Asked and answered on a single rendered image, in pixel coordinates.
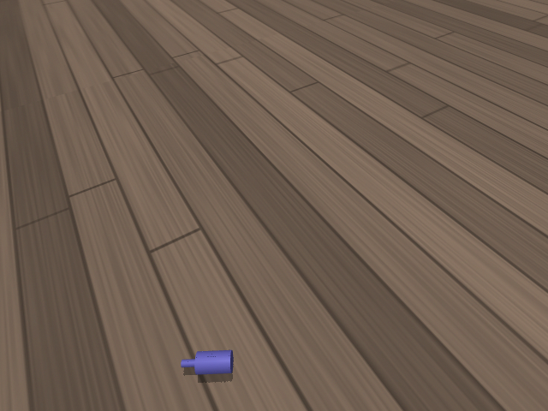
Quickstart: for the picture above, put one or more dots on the bottle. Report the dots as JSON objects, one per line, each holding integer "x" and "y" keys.
{"x": 211, "y": 362}

